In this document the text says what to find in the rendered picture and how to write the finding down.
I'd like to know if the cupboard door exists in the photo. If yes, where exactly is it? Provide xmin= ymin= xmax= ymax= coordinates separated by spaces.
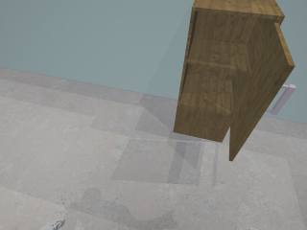
xmin=228 ymin=22 xmax=295 ymax=162

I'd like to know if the handle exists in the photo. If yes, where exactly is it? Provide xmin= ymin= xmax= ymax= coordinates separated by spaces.
xmin=266 ymin=84 xmax=296 ymax=115

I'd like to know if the robot left hand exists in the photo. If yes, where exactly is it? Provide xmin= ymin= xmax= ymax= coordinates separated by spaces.
xmin=39 ymin=218 xmax=65 ymax=230

